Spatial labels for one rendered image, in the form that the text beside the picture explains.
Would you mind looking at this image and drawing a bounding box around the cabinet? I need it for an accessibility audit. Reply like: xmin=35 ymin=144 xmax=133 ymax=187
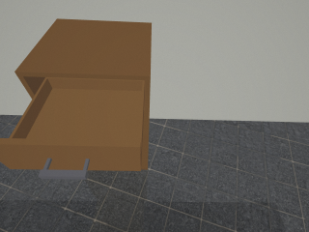
xmin=15 ymin=18 xmax=152 ymax=170

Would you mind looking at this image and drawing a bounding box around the drawer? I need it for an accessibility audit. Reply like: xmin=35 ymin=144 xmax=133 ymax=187
xmin=0 ymin=77 xmax=145 ymax=171

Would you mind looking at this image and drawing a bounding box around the handle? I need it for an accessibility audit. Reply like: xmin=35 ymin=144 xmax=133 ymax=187
xmin=39 ymin=158 xmax=90 ymax=180

